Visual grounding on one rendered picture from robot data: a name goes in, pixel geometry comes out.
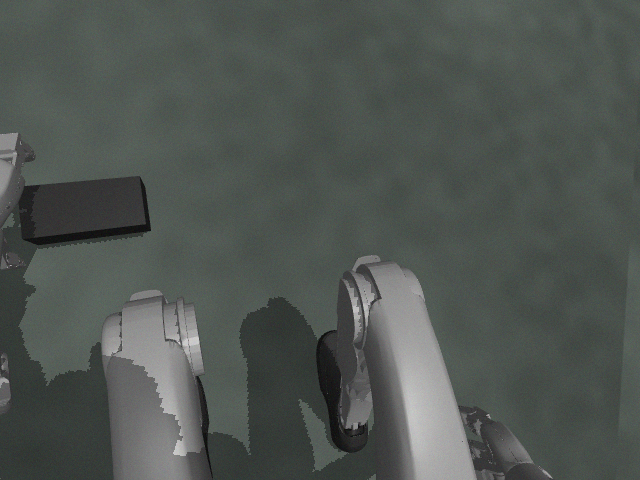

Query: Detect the carton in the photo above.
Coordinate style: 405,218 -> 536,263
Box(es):
19,176 -> 151,245

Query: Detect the right robot hand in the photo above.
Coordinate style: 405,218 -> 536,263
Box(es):
458,405 -> 534,480

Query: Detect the left robot hand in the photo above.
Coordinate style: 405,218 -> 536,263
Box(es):
0,133 -> 36,271

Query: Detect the left robot foot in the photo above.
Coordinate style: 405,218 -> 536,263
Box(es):
196,376 -> 213,479

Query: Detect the right robot foot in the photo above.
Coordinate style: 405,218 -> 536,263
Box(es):
316,330 -> 368,453

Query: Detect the right robot arm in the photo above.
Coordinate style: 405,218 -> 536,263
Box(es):
505,463 -> 554,480

